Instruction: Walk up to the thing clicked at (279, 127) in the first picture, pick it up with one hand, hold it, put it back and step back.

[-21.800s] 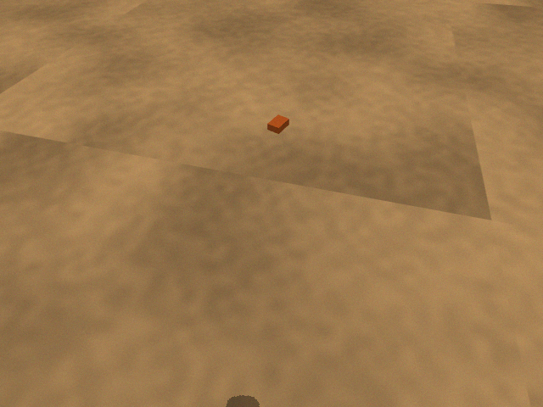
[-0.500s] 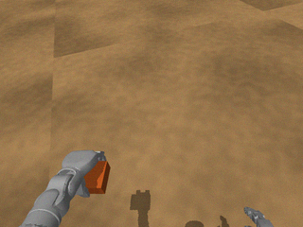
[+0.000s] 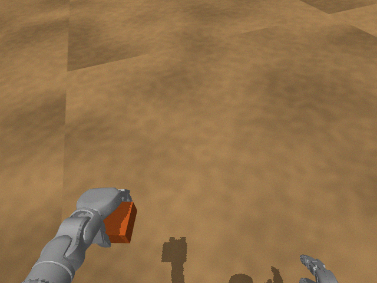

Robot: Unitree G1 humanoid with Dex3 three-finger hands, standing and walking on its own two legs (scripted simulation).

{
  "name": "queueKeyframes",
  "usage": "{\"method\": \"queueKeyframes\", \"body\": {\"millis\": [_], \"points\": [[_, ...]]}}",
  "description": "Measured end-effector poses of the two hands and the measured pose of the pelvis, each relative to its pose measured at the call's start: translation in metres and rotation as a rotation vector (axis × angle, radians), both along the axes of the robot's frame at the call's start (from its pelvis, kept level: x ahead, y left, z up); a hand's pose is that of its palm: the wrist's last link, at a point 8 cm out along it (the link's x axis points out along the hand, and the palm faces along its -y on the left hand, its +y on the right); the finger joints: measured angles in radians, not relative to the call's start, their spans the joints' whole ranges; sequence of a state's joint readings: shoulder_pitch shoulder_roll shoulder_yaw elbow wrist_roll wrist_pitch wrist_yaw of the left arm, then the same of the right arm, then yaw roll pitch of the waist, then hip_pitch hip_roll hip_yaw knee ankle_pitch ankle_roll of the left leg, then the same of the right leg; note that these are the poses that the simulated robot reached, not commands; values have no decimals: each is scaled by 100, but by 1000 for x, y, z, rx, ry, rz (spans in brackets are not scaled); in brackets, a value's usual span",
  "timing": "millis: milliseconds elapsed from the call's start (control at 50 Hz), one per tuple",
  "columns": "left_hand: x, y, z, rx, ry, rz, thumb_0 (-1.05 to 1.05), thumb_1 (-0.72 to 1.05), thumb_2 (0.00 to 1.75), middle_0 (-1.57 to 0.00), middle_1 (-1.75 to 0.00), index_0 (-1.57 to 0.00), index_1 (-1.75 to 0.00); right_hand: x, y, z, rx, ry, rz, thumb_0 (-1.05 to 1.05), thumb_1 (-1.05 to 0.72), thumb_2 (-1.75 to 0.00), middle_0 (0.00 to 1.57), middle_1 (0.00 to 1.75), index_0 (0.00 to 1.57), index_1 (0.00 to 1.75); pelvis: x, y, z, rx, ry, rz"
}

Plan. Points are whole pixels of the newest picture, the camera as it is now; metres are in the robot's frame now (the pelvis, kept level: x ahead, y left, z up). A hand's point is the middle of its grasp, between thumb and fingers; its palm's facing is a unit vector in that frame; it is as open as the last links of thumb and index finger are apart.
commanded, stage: hold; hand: left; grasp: from above
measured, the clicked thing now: (107, 221) +0.30 +0.23 -0.07
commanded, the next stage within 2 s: crouch in 0.32 s
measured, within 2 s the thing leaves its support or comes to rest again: neither
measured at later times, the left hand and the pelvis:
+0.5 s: hand (108, 221) +0.29 +0.21 -0.04, palm faces -0.50 -0.04 -0.87, open 10.9 cm; pelvis +0.01 +0.00 +0.00, yaw +0 degrees
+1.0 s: hand (129, 234) +0.34 +0.23 -0.24, palm faces -0.41 +0.08 -0.91, open 10.9 cm; pelvis -0.04 +0.01 -0.13, yaw +1 degrees
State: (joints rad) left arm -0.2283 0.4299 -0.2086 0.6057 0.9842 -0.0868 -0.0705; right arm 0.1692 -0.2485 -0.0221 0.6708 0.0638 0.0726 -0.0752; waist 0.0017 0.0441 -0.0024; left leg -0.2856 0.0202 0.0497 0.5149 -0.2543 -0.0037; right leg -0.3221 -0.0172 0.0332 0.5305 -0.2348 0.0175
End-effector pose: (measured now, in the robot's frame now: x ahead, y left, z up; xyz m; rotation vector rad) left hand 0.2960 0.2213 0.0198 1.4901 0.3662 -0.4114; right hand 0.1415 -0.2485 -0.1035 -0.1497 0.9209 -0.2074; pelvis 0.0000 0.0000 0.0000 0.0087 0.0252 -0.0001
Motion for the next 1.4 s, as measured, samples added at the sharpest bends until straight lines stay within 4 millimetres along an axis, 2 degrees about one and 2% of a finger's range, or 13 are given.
{"method": "queueKeyframes", "body": {"millis": [80, 280, 360, 540, 660, 720, 800, 980, 1080, 1160, 1280, 1400], "points": [[1, 0, -3, 0, 9, -10, 0, -8, 56, -58, -57, -62, -54, 0, -1, -1, -5, 17, 0, 1, -91, -90, 20, 30, 21, 30, 3, 0, 0, -1, 3, 2], [15, 3, 10, 15, -47, 17, 0, -9, 56, -59, -57, -63, -53, -3, -6, -3, -2, 42, -19, 1, -91, -90, 20, 30, 21, 30, 8, -1, 2, -2, -1, 4], [15, 1, 9, 9, -25, 15, 0, -9, 56, -59, -57, -63, -53, -4, -8, -1, 0, 39, -27, 1, -91, -90, 20, 30, 21, 30, 9, -1, 2, -2, -3, 3], [1, -3, -9, -12, 21, -16, 0, -9, 56, -59, -57, -63, -53, -2, -9, 1, -15, 42, -13, 1, -91, -90, 20, 30, 21, 30, 6, -2, 1, -1, 3, 7], [4, 3, -33, 14, -13, -13, 0, -9, 56, -59, -57, -63, -53, -6, -10, -6, -33, 71, 15, 1, -91, -90, 20, 30, 21, 30, -3, -4, -7, -2, 56, 22], [9, 4, -55, 37, -24, -26, 0, -9, 56, -59, -57, -63, -53, -14, -13, -18, -49, 97, 25, 1, -91, -90, 20, 30, 21, 30, -9, -4, -19, -7, 109, 28], [17, 4, -91, 67, -46, -50, 0, -9, 56, -59, -57, -63, -53, -31, -21, -43, -78, 144, 22, 0, -91, -90, 20, 30, 21, 30, -19, -2, -45, -17, 196, 33], [40, 1, -193, 98, -67, -65, 0, -9, 55, -59, -57, -63, -53, -98, -31, -127, -133, 299, -33, 0, -91, -90, 20, 30, 21, 30, -43, 5, -124, -39, 381, 34], [55, 3, -243, 101, -84, -39, 0, -9, 56, -59, -57, -63, -53, -137, -26, -175, -139, 389, -65, 0, -91, -90, 20, 30, 21, 30, -53, 9, -168, -48, 461, 32], [64, 8, -280, 112, -67, -16, 0, -10, 56, -60, -57, -63, -53, -159, -18, -208, -126, 437, -79, 0, -91, -90, 20, 30, 21, 30, -59, 11, -199, -54, 508, 32], [71, 12, -337, 92, -1, 5, 0, -10, 56, -60, -56, -64, -53, -171, -8, -251, -99, 466, -62, 0, -91, -90, 20, 30, 21, 30, -64, 12, -239, -64, 564, 33], [74, 10, -396, 47, 24, -25, 0, -11, 57, -61, -56, -65, -52, -161, -10, -287, -105, 472, 0, 0, -91, -90, 21, 30, 21, 30, -64, 9, -278, -75, 614, 37]]}}
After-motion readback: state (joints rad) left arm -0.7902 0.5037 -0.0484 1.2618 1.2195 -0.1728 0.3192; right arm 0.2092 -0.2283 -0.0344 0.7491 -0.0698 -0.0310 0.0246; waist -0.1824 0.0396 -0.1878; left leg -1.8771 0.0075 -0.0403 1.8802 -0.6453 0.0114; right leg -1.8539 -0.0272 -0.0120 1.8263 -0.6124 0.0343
